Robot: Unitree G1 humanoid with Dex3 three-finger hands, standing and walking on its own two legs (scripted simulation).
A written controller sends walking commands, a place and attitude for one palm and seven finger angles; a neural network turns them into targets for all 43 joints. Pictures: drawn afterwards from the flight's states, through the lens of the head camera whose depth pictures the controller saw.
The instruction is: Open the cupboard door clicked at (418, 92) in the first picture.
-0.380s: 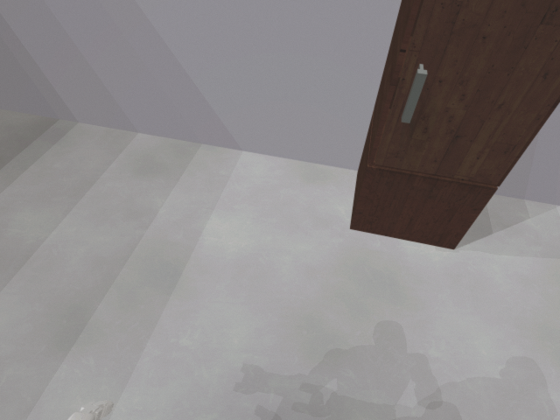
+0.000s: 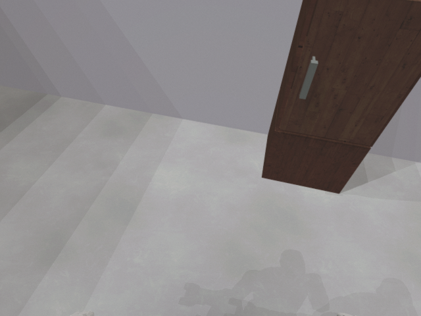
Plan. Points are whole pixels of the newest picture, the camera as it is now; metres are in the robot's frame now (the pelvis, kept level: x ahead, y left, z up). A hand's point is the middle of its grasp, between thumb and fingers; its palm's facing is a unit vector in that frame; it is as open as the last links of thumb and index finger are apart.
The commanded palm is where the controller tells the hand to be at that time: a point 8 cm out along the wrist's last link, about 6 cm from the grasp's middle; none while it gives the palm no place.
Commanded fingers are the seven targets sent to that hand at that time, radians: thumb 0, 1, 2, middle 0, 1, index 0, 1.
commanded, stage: stand and wait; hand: left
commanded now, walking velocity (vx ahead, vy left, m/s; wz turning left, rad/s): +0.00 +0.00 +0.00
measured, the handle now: (308, 77) +0.99 -0.33 -0.04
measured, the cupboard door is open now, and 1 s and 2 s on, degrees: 0 0 0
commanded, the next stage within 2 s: look at it before walking up in 0.44 s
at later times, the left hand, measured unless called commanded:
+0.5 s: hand out of the picture +0.06 +0.24 -0.15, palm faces -0.03 -0.94 -0.33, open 7.4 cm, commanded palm none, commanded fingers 0.00 0.90 0.90 -0.20 -0.30 -0.20 -0.30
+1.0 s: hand out of the picture +0.06 +0.23 -0.15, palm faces -0.03 -0.94 -0.33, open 7.4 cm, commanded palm none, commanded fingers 0.00 0.90 0.90 -0.20 -0.30 -0.20 -0.30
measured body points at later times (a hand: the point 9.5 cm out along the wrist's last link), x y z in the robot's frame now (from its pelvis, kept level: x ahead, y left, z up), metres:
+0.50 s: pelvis -0.02 -0.01 +0.00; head -0.01 -0.01 +0.45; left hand +0.06 +0.29 -0.13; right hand +0.06 -0.31 -0.13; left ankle -0.01 +0.11 -0.74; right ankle -0.01 -0.14 -0.74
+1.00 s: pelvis -0.01 -0.01 +0.00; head -0.01 -0.01 +0.45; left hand +0.07 +0.28 -0.13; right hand +0.07 -0.31 -0.13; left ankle -0.01 +0.11 -0.74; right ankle -0.01 -0.14 -0.74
